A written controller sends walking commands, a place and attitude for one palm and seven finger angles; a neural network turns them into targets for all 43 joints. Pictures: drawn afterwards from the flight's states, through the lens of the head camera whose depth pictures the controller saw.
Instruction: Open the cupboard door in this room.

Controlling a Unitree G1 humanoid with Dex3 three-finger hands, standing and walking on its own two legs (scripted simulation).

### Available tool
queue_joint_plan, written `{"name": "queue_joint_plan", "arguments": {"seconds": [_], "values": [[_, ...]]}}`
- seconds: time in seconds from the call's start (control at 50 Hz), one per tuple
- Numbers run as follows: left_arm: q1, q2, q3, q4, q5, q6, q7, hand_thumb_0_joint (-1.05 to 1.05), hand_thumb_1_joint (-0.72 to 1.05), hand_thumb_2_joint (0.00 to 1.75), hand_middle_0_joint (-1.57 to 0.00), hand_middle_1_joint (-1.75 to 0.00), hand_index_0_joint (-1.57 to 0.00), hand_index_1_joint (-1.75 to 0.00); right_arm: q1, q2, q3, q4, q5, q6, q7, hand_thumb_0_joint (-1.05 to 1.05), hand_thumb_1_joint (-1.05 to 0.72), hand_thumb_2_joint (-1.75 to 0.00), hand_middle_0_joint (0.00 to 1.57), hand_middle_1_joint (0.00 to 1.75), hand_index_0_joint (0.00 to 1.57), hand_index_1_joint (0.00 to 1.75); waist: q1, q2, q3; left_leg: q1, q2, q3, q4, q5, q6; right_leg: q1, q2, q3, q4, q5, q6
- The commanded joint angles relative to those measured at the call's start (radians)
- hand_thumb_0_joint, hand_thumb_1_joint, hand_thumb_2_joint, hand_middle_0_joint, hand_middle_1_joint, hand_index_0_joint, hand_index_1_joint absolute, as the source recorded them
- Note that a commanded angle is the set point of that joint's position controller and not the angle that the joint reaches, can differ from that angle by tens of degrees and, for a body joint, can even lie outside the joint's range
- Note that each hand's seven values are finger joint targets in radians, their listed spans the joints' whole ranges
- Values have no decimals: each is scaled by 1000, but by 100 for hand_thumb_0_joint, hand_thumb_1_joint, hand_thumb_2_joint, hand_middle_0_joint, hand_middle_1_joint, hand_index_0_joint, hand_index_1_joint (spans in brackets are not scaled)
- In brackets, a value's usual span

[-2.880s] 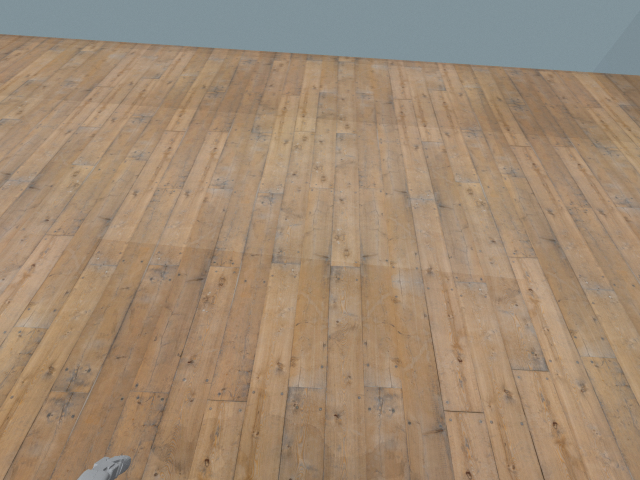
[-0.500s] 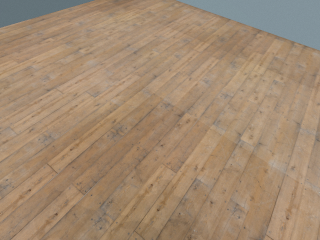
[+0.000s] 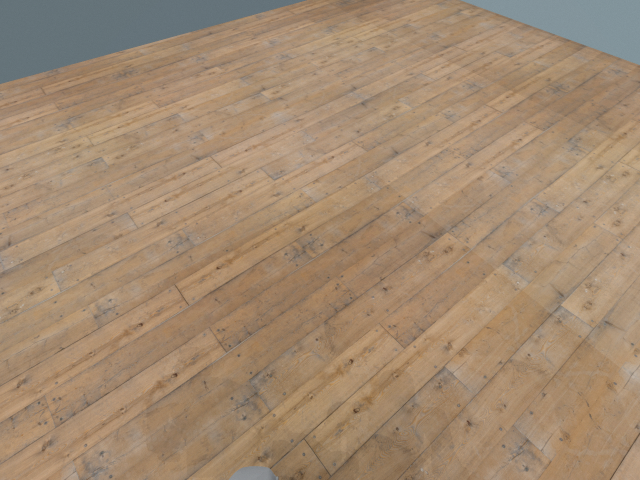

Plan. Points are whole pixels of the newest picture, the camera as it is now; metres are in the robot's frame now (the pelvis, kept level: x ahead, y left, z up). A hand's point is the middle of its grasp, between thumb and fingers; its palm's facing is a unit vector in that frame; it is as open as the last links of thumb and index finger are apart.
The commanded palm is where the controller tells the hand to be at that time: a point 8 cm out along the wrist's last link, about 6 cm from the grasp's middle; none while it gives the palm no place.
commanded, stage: turn or walk to find it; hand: left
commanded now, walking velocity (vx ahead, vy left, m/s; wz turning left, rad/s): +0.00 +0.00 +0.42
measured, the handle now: out of the picture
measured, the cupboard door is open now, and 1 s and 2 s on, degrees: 0 0 0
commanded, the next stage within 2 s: none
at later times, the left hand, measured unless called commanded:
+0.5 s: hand out of the picture +0.01 +0.28 -0.17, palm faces +0.24 -0.94 -0.23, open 7.4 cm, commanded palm none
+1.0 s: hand out of the picture -0.05 +0.20 -0.15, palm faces +0.43 -0.87 -0.26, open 7.4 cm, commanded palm none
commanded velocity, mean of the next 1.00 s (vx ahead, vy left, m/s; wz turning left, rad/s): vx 0.00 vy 0.00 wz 0.42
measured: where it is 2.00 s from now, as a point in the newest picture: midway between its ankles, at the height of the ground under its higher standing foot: outside the picture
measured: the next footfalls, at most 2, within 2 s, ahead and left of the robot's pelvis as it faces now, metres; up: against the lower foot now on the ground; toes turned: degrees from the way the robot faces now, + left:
left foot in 0.16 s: +0.01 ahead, +0.14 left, +0.00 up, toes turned +9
right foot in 0.72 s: +0.03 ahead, -0.07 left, +0.00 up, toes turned +15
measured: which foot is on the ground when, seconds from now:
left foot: up 0.00-0.14, down 0.16-0.72, up 0.74-1.00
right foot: down 0.00-0.16, up 0.18-0.70, down 0.72-1.00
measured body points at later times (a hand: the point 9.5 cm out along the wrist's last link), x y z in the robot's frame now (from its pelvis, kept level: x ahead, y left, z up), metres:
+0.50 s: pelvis -0.02 +0.06 +0.01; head +0.00 +0.09 +0.45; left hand -0.01 +0.33 -0.15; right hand +0.10 -0.16 -0.13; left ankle -0.03 +0.14 -0.74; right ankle -0.01 -0.11 -0.67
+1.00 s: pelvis -0.04 +0.00 +0.00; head -0.01 -0.02 +0.45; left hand -0.07 +0.24 -0.13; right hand +0.08 -0.24 -0.16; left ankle -0.13 +0.14 -0.65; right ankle -0.01 -0.08 -0.74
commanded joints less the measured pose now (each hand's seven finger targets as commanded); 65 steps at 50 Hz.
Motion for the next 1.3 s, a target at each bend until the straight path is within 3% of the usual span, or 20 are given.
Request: {"name": "queue_joint_plan", "arguments": {"seconds": [0.0,0.1,0.12,0.14,0.16,0.22,0.3,0.5,0.64,0.68,0.7,0.72,0.82,0.96,1.08,1.14,1.16,1.18,1.2,1.28], "values": [[52,223,59,-37,13,-15,16,0,90,90,-20,-30,-20,-30,-101,-34,9,-107,13,-39,4,0,-90,-90,20,30,20,30,58,-187,-34,-17,5,62,-209,-86,12,97,-292,201,-142,353,-120],[31,233,64,-18,2,-5,9,0,90,90,-20,-30,-20,-30,-15,-51,12,-96,18,-61,-1,0,-90,-90,20,30,20,30,5,-152,-116,241,-16,101,-578,139,44,33,-257,100,38,399,-30],[42,203,59,-30,-7,2,6,0,90,90,-20,-30,-20,-30,26,-111,0,-88,14,-73,-1,0,-90,-90,20,30,20,30,-16,8,-158,388,71,-10,-679,297,76,-90,-197,47,189,239,27],[37,136,44,-69,-10,6,0,0,90,90,-20,-30,-20,-30,55,-209,-21,-92,9,-79,-6,0,-90,-90,20,30,20,30,-29,317,-148,489,322,-335,-709,675,185,-357,-60,17,390,-277,108],[-28,149,35,-84,0,20,6,0,90,90,-20,-30,-20,-30,89,-237,-27,-78,10,-68,-13,0,-90,-90,20,30,20,30,-56,237,-137,407,377,-329,-705,748,270,-341,-39,116,529,-375,101],[-49,160,50,-46,2,30,-4,0,90,90,-20,-30,-20,-30,-50,-158,-4,-110,5,-73,-31,0,-90,-90,20,30,20,30,-8,172,-40,284,241,-221,-736,515,233,-364,-53,188,636,-182,101],[1,159,50,-12,-1,25,-11,0,90,90,-20,-30,-20,-30,-50,-143,4,-119,15,-88,-35,0,-90,-90,20,30,20,30,12,97,-73,352,171,-155,-730,622,210,-354,-35,185,636,-78,124],[-106,143,46,-72,-5,26,-1,0,90,90,-20,-30,-20,-30,17,-147,-10,-113,4,-78,-31,0,-90,-90,20,30,20,30,-26,123,-67,343,177,-311,-735,507,261,-302,-3,204,419,-153,129],[-34,130,39,-72,-17,7,8,0,90,90,-20,-30,-20,-30,-10,-148,-18,-120,4,-69,-23,0,-90,-90,20,30,20,30,15,114,-124,224,120,-342,-649,530,225,-35,54,184,50,-35,97],[15,187,50,-64,-9,-10,16,0,90,90,-20,-30,-20,-30,-3,-100,-14,-125,18,-70,-15,0,-90,-90,20,30,20,30,40,-26,-154,34,30,-268,-529,305,134,212,-64,279,-176,107,66],[34,278,67,-65,5,-18,23,0,90,90,-20,-30,-20,-30,2,-40,-2,-146,22,-71,-10,0,-90,-90,20,30,20,30,51,-285,-141,-142,-108,-83,-326,-33,61,286,-315,521,-222,195,-26],[29,291,63,-79,0,-12,21,0,90,90,-20,-30,-20,-30,-16,-77,-17,-153,9,-62,-15,0,-90,-90,20,30,20,30,57,-258,-119,-128,-110,-61,-124,-197,51,141,-420,555,-226,259,-117],[-116,167,36,-105,-6,-21,16,0,90,90,-20,-30,-20,-30,49,-59,-19,-72,1,-28,8,0,-90,-90,20,30,20,30,-26,-137,20,-112,-40,-34,161,39,25,-35,-209,256,-230,164,-59],[-2,193,46,-63,3,-22,17,0,90,90,-20,-30,-20,-30,-38,-62,-9,-88,3,-23,5,0,-90,-90,20,30,20,30,27,-172,5,-110,2,2,45,-1,-4,48,-261,227,-213,202,-95],[50,242,65,-28,12,-14,13,0,90,90,-20,-30,-20,-30,-94,-33,13,-113,18,-48,2,0,-90,-90,20,30,20,30,61,-213,-78,43,-17,86,-300,-78,17,124,-289,182,-87,480,-111],[24,241,66,-20,0,-6,8,0,90,90,-20,-30,-20,-30,-17,-54,12,-94,17,-62,0,0,-90,-90,20,30,20,30,9,-164,-115,242,-27,109,-580,156,36,46,-252,98,41,424,-26],[30,212,61,-25,-8,1,6,0,90,90,-20,-30,-20,-30,18,-107,2,-88,14,-71,-1,0,-90,-90,20,30,20,30,-13,-32,-146,377,44,23,-665,297,62,-68,-203,53,170,273,26],[32,145,47,-61,-13,7,-1,0,90,90,-20,-30,-20,-30,48,-205,-22,-94,7,-78,-5,0,-90,-90,20,30,20,30,-27,273,-139,474,294,-306,-701,606,172,-329,-70,14,365,-207,103],[-33,140,32,-84,-3,17,4,0,90,90,-20,-30,-20,-30,90,-242,-29,-85,10,-68,-10,0,-90,-90,20,30,20,30,-54,249,-131,405,366,-325,-711,705,250,-331,-45,103,509,-368,103],[-40,160,48,-39,1,28,-8,0,90,90,-20,-30,-20,-30,-76,-152,3,-120,5,-73,-29,0,-90,-90,20,30,20,30,2,186,-22,255,214,-191,-744,452,227,-342,-53,183,622,-159,101]]}}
